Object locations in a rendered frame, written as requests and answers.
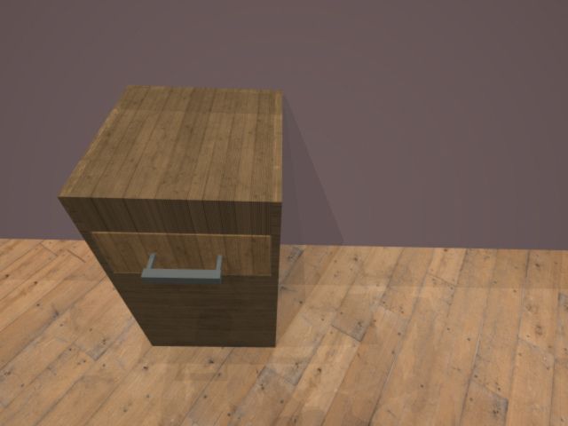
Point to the drawer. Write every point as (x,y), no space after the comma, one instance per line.
(242,254)

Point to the cabinet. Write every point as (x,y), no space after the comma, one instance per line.
(188,160)

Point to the handle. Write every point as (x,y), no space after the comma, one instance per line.
(150,275)

